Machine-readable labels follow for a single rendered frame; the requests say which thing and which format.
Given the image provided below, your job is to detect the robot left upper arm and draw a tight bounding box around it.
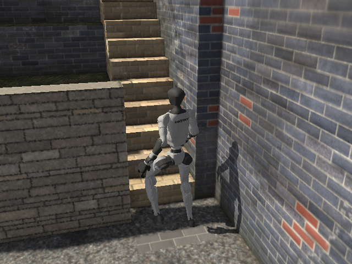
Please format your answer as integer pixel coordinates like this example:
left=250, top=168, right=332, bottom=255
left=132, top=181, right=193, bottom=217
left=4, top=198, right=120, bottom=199
left=157, top=113, right=169, bottom=147

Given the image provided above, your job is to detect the left robot forearm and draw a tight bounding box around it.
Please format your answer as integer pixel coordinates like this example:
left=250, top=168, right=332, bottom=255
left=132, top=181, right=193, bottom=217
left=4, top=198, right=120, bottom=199
left=144, top=139, right=162, bottom=166

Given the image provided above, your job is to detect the left robot hand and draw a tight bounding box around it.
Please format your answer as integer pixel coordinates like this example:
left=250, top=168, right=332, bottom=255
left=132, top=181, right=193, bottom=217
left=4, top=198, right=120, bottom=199
left=137, top=161, right=151, bottom=178

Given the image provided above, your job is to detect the right robot forearm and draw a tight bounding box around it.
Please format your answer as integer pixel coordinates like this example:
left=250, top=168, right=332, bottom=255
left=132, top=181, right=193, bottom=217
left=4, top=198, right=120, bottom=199
left=186, top=132, right=196, bottom=140

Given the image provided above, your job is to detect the robot right upper arm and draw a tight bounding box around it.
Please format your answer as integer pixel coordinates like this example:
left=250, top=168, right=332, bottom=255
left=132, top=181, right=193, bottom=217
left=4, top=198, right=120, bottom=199
left=185, top=108, right=199, bottom=135

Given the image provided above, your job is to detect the right robot foot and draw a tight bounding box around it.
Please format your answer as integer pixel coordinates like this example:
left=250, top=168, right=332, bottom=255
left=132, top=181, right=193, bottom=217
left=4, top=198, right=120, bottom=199
left=183, top=213, right=195, bottom=227

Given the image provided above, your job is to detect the right robot shin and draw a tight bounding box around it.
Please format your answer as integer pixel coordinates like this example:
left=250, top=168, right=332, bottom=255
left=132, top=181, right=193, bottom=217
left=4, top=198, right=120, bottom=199
left=182, top=183, right=193, bottom=220

